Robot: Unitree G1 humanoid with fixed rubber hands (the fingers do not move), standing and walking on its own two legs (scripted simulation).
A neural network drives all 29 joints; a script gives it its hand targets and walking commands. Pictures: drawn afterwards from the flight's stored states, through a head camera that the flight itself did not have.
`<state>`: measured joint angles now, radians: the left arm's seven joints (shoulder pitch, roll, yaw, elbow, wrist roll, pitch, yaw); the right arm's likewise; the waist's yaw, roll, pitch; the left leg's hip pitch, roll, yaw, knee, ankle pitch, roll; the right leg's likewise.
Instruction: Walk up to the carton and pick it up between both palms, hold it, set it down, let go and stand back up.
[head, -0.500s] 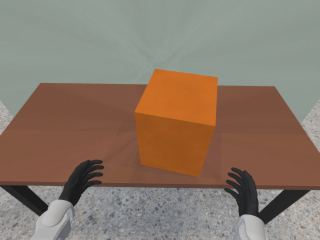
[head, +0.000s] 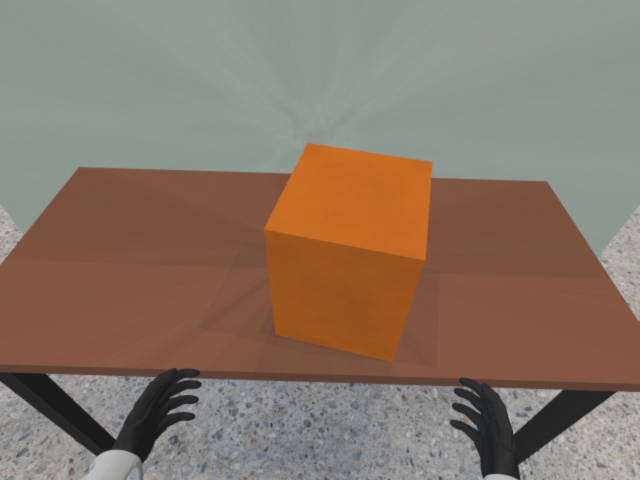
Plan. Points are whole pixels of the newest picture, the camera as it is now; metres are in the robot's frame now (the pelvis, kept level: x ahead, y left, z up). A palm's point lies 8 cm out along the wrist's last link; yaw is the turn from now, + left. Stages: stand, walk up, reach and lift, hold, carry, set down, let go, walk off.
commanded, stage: set down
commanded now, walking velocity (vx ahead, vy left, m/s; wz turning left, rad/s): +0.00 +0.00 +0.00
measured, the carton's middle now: (350, 252) +0.47 -0.03 +0.01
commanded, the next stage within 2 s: let go in 0.52 s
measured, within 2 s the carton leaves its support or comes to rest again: neither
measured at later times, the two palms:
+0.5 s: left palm (147, 472) +0.17 +0.23 -0.05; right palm (512, 479) +0.17 -0.21 -0.06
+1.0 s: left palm out of the picture +0.15 +0.20 -0.08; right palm out of the picture +0.16 -0.24 -0.07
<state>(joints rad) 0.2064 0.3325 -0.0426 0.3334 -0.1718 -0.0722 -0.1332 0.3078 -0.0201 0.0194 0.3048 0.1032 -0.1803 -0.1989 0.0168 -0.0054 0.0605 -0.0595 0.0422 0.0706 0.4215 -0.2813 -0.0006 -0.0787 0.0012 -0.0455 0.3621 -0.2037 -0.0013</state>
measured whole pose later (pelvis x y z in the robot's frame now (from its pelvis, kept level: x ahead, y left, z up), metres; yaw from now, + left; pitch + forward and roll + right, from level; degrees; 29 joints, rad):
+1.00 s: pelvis -0.01 -0.02 +0.00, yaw +0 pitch -5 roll +0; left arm 0.18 0.21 -0.02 0.52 -0.01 0.14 0.00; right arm 0.17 -0.15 -0.04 0.69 -0.03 -0.16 0.00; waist 0.02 -0.02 0.07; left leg -0.04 0.05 0.07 0.37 -0.24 -0.02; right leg -0.09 0.01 -0.05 0.38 -0.20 -0.02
